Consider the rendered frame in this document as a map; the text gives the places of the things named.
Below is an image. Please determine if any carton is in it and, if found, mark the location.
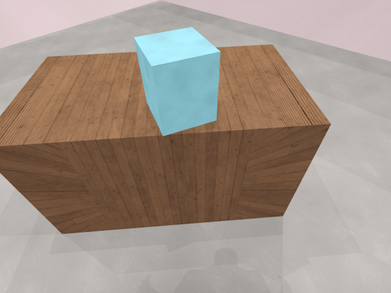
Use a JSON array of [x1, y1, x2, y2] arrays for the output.
[[134, 27, 221, 136]]

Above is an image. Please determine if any pedestal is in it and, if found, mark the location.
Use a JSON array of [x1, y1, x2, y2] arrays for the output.
[[0, 45, 331, 234]]

